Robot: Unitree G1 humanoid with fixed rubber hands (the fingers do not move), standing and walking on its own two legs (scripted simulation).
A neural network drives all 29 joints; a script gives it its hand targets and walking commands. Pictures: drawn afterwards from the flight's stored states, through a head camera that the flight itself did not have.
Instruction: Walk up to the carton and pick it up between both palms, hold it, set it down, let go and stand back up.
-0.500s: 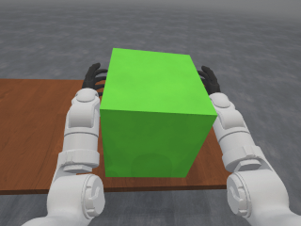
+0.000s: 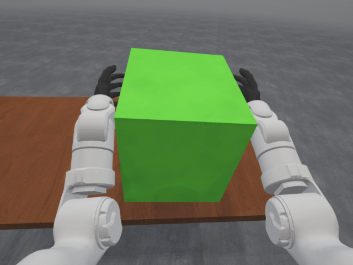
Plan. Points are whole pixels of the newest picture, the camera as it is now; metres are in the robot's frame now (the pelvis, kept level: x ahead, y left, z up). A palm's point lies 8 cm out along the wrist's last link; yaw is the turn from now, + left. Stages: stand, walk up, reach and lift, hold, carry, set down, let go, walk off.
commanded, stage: reach and lift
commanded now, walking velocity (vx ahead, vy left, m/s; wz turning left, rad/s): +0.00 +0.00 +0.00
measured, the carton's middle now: (175, 125) +0.39 +0.04 +0.19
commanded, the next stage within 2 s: hold in 0.28 s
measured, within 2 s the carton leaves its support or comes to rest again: neither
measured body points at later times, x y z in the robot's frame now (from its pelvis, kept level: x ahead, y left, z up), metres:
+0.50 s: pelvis +0.00 +0.00 +0.00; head -0.07 +0.02 +0.44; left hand +0.38 +0.19 +0.27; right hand +0.41 -0.13 +0.27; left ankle +0.03 +0.13 -0.75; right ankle +0.02 -0.14 -0.75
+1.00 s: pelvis +0.00 +0.00 +0.00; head -0.08 +0.02 +0.44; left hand +0.38 +0.19 +0.28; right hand +0.40 -0.13 +0.28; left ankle +0.03 +0.13 -0.75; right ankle +0.02 -0.14 -0.75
